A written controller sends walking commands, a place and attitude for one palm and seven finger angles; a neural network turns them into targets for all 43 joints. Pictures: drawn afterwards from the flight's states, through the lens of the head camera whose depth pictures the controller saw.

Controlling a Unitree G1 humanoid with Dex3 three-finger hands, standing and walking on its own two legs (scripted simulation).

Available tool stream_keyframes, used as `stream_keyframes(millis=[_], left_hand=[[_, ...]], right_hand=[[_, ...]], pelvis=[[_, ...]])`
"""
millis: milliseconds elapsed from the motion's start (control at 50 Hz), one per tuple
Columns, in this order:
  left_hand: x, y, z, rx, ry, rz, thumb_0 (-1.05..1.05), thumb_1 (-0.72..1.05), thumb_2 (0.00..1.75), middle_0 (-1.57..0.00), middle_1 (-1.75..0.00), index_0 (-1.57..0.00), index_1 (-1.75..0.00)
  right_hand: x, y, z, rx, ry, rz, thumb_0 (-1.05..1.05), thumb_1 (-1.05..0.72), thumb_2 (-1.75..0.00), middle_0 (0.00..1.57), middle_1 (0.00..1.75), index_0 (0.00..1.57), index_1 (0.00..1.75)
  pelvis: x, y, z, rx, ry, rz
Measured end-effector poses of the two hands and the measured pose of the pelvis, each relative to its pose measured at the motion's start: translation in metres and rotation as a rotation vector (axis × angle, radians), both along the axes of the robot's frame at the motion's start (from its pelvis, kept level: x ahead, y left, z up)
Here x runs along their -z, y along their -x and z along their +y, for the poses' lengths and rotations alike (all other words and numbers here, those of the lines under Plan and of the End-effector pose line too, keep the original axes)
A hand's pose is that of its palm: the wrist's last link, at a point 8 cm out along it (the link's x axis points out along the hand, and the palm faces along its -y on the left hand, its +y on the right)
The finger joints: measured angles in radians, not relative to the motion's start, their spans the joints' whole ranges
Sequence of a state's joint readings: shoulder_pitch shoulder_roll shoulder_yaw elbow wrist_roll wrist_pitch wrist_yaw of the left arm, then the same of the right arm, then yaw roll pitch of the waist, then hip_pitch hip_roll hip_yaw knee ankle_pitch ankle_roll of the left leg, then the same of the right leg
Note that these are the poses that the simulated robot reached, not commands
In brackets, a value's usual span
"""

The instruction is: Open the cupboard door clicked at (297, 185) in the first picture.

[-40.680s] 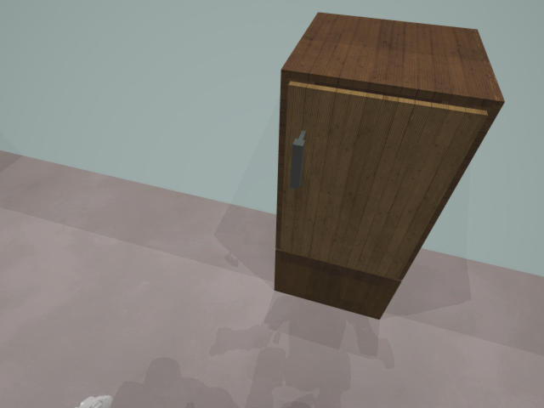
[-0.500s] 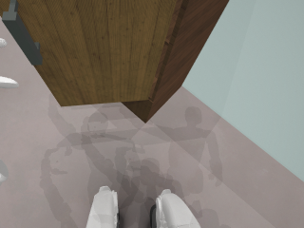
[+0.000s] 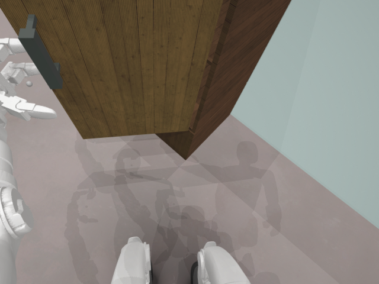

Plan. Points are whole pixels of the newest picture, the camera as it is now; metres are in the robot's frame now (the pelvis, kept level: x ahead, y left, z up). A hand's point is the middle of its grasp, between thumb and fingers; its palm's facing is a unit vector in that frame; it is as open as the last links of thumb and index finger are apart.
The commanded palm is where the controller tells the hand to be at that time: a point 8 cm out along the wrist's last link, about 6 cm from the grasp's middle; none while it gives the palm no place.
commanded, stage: slide the fingers in behind the handle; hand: left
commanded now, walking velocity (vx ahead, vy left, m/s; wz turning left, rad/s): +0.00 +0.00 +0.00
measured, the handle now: (44, 54) +0.55 +0.27 +0.07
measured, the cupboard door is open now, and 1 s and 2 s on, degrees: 50 51 52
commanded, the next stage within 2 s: close the thumb around the handle in 0.96 s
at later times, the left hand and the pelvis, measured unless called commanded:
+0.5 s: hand (51, 80) +0.49 +0.25 +0.08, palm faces +0.10 -0.99 -0.01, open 14.2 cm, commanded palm +0.47 +0.28 +0.07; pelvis +0.01 -0.01 +0.00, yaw +1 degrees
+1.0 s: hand (54, 80) +0.49 +0.24 +0.07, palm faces +0.12 -0.99 -0.02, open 14.0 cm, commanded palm +0.47 +0.28 +0.07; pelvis +0.01 -0.01 +0.00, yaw +0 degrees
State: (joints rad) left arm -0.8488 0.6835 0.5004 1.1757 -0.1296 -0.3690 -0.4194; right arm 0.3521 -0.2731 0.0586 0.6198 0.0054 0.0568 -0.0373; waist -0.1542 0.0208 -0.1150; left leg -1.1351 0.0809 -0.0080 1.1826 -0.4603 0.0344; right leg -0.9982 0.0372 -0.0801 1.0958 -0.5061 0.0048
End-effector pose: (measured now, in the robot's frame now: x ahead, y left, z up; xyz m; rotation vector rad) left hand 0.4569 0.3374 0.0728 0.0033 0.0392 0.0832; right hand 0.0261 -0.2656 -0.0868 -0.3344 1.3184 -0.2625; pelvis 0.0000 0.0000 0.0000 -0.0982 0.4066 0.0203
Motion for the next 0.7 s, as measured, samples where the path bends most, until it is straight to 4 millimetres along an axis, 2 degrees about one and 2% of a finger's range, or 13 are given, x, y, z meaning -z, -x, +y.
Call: stream_keyframes(millis=[140, 380, 540, 700], left_hand=[[-0.004, -0.002, -0.011, -0.034, -0.011, -0.047, -0.01, -0.50, 0.30, -0.30, -1.20, -0.29, -1.20], [-0.006, -0.002, -0.020, -0.049, -0.025, -0.026, -0.01, -0.50, 0.30, -0.26, -1.19, -0.26, -1.20], [-0.002, -0.009, -0.043, -0.012, -0.007, -0.031, -0.01, -0.50, 0.30, -0.27, -1.19, -0.26, -1.20], [-0.003, -0.007, -0.045, -0.051, -0.021, -0.030, -0.01, -0.50, 0.30, -0.28, -1.19, -0.27, -1.20]], right_hand=[[0.001, 0.003, -0.001, 0.007, -0.010, 0.000, 0.00, -0.90, -0.90, 0.21, 0.30, 0.20, 0.30], [0.002, 0.006, -0.004, 0.007, -0.027, 0.034, 0.00, -0.90, -0.90, 0.21, 0.30, 0.20, 0.30], [0.002, -0.001, -0.008, 0.008, -0.026, 0.024, 0.00, -0.91, -0.90, 0.21, 0.30, 0.20, 0.30], [0.003, -0.009, -0.008, 0.016, -0.048, -0.005, 0.00, -0.91, -0.90, 0.21, 0.30, 0.20, 0.30]], pelvis=[[0.000, -0.001, -0.001, 0.004, -0.006, -0.004], [-0.004, -0.004, -0.006, -0.006, -0.012, -0.009], [-0.004, -0.008, -0.009, -0.008, -0.016, -0.008], [-0.006, -0.012, -0.011, 0.002, -0.024, -0.017]])
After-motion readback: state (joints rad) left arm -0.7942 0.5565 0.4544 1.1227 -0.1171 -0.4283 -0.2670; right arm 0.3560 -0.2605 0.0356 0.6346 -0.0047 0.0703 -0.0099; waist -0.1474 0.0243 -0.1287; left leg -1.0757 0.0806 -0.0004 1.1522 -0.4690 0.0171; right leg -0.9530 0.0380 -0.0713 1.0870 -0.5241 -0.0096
